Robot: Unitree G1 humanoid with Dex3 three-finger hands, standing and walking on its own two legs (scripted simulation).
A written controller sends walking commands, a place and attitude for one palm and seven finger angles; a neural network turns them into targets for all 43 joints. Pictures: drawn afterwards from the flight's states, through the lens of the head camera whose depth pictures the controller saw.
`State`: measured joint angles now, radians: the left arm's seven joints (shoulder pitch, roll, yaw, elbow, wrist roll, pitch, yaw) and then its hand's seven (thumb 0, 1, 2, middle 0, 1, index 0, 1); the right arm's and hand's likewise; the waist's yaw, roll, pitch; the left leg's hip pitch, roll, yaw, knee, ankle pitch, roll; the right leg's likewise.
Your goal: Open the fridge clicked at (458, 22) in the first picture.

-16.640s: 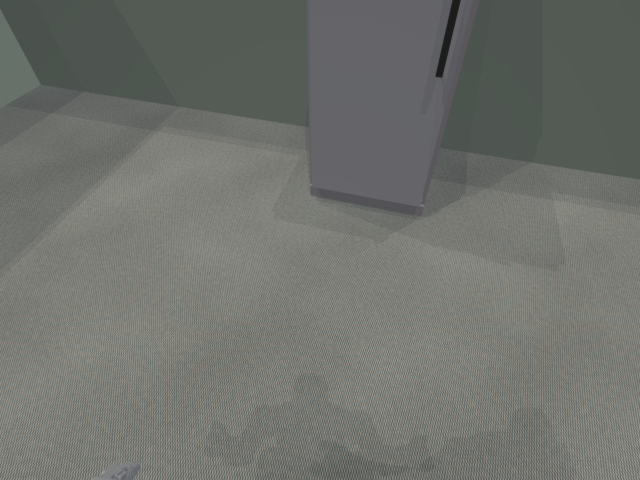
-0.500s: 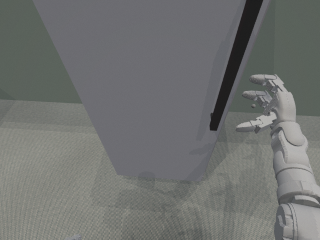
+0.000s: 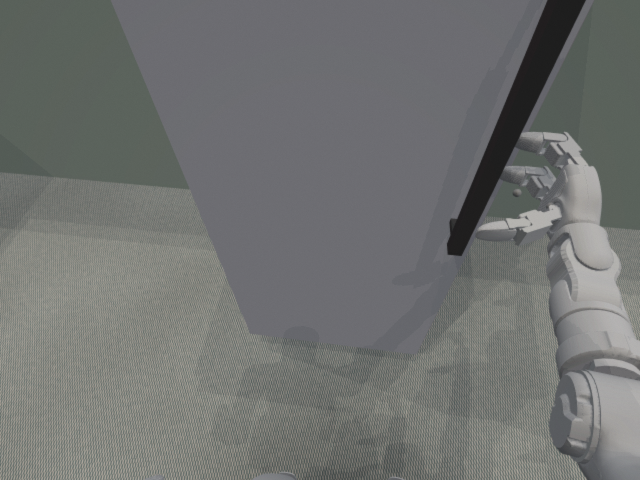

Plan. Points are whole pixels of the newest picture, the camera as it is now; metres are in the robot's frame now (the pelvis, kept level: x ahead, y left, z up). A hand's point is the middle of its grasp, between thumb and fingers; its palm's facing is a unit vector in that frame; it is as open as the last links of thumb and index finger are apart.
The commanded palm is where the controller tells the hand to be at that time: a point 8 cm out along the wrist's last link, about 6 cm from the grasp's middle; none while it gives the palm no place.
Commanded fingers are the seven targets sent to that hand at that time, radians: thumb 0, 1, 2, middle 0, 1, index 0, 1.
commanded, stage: slide the fingers in behind the handle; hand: right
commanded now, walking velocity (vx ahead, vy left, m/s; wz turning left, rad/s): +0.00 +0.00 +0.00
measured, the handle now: (492, 146) +0.51 -0.14 +0.15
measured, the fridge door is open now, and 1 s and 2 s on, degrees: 0 0 0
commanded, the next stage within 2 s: grip the handle and tug to test in 1.92 s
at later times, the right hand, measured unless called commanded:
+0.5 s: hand (517, 193) +0.46 -0.17 +0.11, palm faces +0.01 +1.00 +0.01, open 13.8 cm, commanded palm +0.43 -0.22 +0.12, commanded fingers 0.00 0.50 -0.30 0.30 1.20 0.30 1.20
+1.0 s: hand (506, 197) +0.46 -0.16 +0.11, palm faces +0.00 +1.00 +0.00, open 13.9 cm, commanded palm +0.43 -0.20 +0.12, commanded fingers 0.00 0.50 -0.30 0.30 1.20 0.30 1.20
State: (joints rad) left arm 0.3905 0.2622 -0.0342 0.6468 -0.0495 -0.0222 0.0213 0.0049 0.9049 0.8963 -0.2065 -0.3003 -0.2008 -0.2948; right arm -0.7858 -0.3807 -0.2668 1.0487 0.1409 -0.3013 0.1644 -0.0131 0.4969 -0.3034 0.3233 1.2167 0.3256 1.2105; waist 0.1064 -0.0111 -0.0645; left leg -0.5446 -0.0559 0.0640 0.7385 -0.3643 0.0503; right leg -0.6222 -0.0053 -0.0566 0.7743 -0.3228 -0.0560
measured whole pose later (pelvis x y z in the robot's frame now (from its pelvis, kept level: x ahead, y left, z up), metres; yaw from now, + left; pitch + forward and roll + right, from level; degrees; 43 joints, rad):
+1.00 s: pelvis +0.02 -0.01 +0.00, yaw -1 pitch +10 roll +2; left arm 0.36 0.26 -0.02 0.64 -0.05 -0.01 0.01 0.00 0.91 0.90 -0.21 -0.30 -0.20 -0.29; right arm -0.71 -0.29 -0.18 0.93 0.17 -0.28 0.12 -0.01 0.50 -0.30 0.31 1.22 0.31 1.21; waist 0.08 -0.02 -0.08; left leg -0.52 -0.05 0.07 0.74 -0.39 0.04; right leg -0.61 0.01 -0.05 0.79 -0.36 -0.06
